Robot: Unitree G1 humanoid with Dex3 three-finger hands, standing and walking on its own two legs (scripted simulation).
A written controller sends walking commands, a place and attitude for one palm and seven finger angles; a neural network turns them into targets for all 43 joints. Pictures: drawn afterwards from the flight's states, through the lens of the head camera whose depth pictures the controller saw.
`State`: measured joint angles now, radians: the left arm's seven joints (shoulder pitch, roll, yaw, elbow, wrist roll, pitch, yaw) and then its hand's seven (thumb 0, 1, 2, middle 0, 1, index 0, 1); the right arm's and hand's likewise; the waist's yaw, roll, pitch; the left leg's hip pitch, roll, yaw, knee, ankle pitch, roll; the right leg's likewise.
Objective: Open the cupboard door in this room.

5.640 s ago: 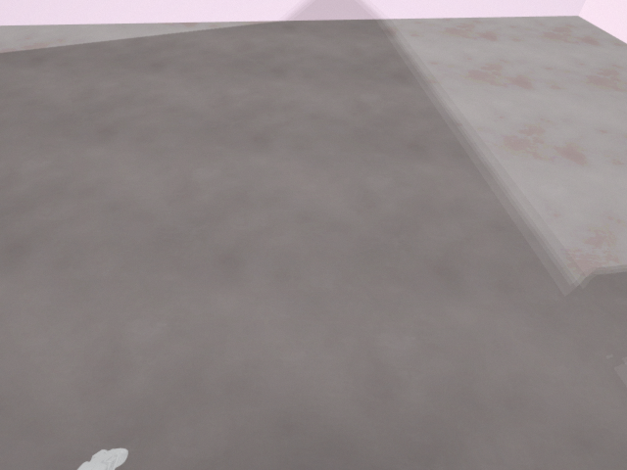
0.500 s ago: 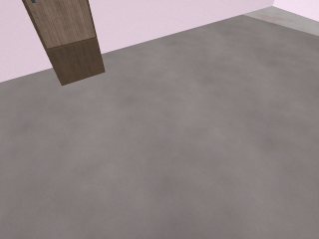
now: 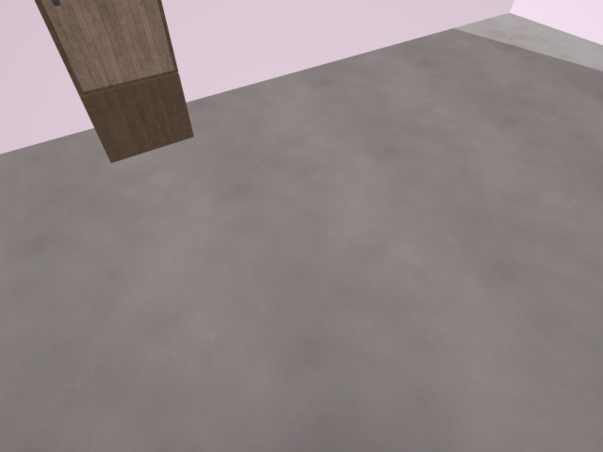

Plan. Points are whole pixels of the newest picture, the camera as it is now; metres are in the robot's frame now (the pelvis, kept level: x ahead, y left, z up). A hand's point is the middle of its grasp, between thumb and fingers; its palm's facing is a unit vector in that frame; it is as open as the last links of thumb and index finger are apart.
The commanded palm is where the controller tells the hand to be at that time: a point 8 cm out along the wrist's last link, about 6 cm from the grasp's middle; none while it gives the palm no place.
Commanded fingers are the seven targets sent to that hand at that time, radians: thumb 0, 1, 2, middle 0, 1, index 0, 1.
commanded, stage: stand and wait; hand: left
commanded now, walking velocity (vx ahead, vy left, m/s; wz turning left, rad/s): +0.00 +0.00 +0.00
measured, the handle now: out of the picture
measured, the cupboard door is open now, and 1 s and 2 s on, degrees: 0 0 0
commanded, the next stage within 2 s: turn or walk to find it in 0.88 s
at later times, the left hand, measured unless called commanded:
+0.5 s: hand out of the picture +0.07 +0.25 -0.16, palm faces +0.00 -0.95 -0.31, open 7.4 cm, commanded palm none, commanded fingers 0.00 0.90 0.90 -0.20 -0.30 -0.20 -0.30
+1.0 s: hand out of the picture +0.11 +0.26 -0.15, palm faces +0.00 -0.94 -0.33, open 7.4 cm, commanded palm none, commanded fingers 0.00 0.90 0.90 -0.20 -0.30 -0.20 -0.30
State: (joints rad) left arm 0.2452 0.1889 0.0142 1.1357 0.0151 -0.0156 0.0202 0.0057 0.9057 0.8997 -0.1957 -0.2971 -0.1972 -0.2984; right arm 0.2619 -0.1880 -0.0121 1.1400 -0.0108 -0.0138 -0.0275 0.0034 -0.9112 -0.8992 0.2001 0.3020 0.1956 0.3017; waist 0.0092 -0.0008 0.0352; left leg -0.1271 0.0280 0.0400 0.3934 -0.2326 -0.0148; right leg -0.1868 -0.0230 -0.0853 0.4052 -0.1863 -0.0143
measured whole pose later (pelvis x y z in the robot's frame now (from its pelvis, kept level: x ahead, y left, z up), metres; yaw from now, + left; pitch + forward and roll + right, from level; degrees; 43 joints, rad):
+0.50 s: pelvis +0.01 +0.01 +0.00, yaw +0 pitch -2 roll +0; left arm 0.14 0.32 0.01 1.12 0.02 -0.01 0.00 0.01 0.90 0.90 -0.20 -0.30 -0.20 -0.30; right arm 0.15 -0.32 0.00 1.12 -0.01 -0.02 -0.01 0.00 -0.91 -0.90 0.20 0.30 0.20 0.30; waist 0.01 0.00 0.03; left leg -0.09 0.02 0.05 0.33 -0.21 0.00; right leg -0.15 -0.03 -0.08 0.34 -0.16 0.00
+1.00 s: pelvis +0.03 +0.02 +0.00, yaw +1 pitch -1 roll +0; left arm 0.10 0.33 0.01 1.12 0.01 -0.01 0.00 0.01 0.90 0.90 -0.20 -0.30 -0.20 -0.30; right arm 0.11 -0.34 0.01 1.10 -0.01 -0.02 -0.01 0.00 -0.91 -0.90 0.20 0.30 0.20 0.30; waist 0.01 0.00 0.03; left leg -0.06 0.00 0.03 0.30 -0.23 0.00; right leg -0.12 -0.04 -0.09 0.33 -0.19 0.01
